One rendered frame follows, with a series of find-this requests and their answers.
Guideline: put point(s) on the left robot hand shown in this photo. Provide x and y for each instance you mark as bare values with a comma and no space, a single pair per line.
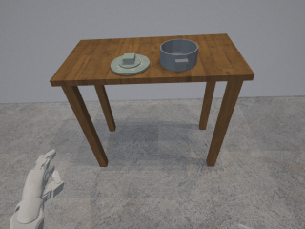
37,179

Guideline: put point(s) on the pot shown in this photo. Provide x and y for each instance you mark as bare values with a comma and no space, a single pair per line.
178,55

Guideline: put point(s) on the table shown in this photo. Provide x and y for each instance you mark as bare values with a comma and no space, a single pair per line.
89,64

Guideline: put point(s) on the lid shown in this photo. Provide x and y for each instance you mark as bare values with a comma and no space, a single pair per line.
140,64

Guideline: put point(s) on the robot left forearm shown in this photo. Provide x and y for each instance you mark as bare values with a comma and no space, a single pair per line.
28,214

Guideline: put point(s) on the knob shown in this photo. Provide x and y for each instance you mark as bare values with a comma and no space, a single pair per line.
129,57

